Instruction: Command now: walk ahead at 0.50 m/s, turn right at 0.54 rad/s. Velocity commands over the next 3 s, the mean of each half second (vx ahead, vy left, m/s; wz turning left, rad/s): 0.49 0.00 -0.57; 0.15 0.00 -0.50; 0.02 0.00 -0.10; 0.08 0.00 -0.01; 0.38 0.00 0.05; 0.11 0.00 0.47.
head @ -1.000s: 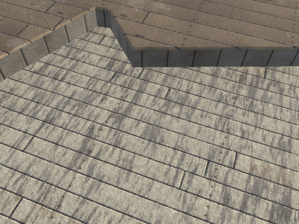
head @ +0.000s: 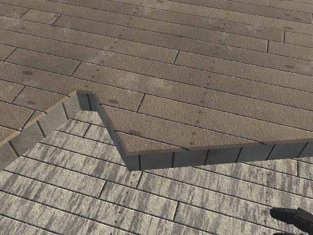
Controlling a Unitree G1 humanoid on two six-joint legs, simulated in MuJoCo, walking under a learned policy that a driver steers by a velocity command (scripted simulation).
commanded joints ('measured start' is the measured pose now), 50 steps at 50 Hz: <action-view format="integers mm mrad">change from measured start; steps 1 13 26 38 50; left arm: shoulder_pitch -66 -313 -92 -73 -98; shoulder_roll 151 42 166 172 144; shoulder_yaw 29 -6 41 44 37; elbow -88 -188 -118 -81 -74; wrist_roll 91 68 40 42 1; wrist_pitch -8 38 15 34 82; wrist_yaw -19 -103 -25 -15 32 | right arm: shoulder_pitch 240 267 256 105 111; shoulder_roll -112 -160 -140 -114 -156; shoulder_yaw -34 -41 -14 1 -2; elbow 14 100 55 23 29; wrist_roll -66 -22 -15 -19 -14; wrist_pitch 32 20 64 127 85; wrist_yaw -12 0 -10 -12 -24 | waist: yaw -131 -99 -48 -47 -58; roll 37 140 13 -50 163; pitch -76 41 -55 -50 -66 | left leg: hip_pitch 470 310 -236 -100 324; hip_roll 400 286 144 64 354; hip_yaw -466 60 1 4 -349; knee -218 -352 725 337 -151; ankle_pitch -122 153 -258 -70 415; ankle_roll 172 110 -43 -62 223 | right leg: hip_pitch -479 -359 269 112 -182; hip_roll -92 -149 -309 -203 -1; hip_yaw -80 -178 140 114 23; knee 290 -122 -523 -521 211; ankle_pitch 69 405 1040 987 -117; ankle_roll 8 15 -242 -176 79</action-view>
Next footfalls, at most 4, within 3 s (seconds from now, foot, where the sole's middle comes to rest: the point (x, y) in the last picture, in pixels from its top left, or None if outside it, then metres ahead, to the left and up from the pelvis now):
0.42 right None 0.32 -0.16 -0.77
0.92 left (185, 226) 0.52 -0.06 -0.77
1.28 right None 0.34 -0.24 -0.77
2.38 right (261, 210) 0.62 -0.39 -0.77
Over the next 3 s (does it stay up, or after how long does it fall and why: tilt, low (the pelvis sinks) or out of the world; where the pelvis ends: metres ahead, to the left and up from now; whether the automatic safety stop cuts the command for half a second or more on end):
stays up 0.66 -0.29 -0.01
